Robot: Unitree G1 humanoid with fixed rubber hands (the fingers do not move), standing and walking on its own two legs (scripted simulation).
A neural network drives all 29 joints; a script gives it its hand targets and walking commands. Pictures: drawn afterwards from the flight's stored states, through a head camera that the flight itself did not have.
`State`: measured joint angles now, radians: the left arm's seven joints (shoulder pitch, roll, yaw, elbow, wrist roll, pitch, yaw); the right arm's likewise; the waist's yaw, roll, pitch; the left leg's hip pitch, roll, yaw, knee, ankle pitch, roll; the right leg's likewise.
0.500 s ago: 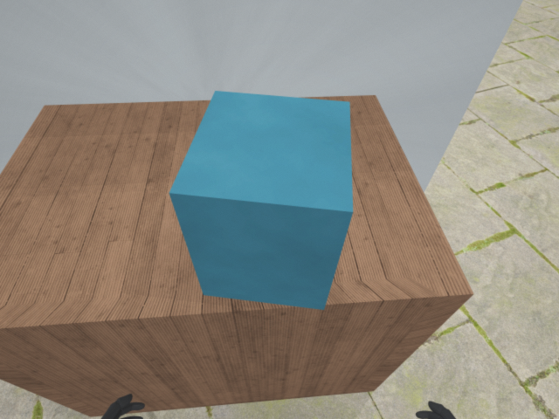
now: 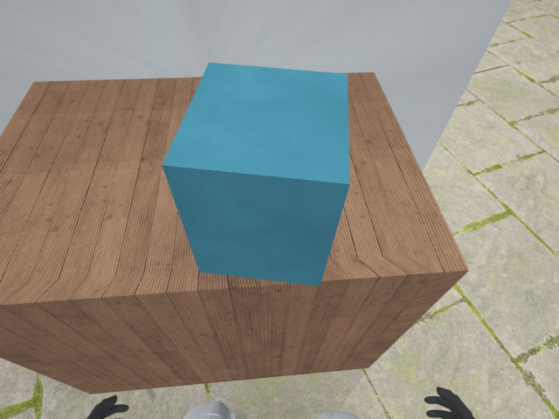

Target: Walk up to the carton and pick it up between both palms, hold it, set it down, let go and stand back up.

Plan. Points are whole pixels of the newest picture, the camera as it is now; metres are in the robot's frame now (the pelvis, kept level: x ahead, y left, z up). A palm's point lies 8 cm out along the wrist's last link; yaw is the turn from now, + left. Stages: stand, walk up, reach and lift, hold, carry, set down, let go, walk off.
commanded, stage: walk up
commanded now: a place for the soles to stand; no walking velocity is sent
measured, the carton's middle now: (267, 180) +0.42 +0.02 +0.09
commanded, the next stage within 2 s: reach and lift in 1.36 s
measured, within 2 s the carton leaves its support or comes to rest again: neither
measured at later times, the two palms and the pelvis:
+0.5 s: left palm out of the picture +0.03 +0.25 -0.10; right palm out of the picture +0.04 -0.26 -0.10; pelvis -0.04 +0.00 +0.01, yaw +1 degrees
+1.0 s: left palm out of the picture +0.06 +0.25 -0.10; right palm out of the picture +0.08 -0.27 -0.10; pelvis -0.02 -0.01 +0.01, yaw +3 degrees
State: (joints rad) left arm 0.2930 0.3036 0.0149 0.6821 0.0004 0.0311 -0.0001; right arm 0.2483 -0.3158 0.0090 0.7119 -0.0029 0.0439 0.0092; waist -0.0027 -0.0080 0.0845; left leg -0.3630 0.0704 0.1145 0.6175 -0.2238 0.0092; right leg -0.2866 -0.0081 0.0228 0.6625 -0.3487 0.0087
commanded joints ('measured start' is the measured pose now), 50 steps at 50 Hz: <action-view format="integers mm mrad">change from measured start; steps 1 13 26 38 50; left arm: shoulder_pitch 52 23 -12 12 -18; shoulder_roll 136 96 122 110 118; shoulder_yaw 53 47 59 49 40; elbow -106 -99 -81 -66 -67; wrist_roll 1 11 2 1 -1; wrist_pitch -17 -5 -49 -48 -42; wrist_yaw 5 -4 -6 -2 1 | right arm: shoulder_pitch -10 -49 61 65 56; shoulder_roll -184 -178 -109 -108 -111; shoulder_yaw -73 -82 -73 -68 -63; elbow -89 -121 -84 -81 -93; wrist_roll -1 6 -7 -2 -2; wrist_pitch -3 -48 -51 -55 -51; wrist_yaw -10 -9 5 -2 -3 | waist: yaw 5 35 -22 -4 -3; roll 63 100 -23 13 13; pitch -96 -85 -49 -82 -103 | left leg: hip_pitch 30 -69 85 58 69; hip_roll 139 186 16 27 21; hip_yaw -142 -398 -222 -246 -248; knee -157 -325 -170 -176 -143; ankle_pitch -1 -267 -195 -76 49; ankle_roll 128 138 30 36 37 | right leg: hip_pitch -25 37 -135 -38 -4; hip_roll -35 18 -87 -85 -96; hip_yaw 57 19 149 106 81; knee -44 28 -285 -223 -203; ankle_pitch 85 -72 -147 32 114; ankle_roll -50 -21 -55 -55 -57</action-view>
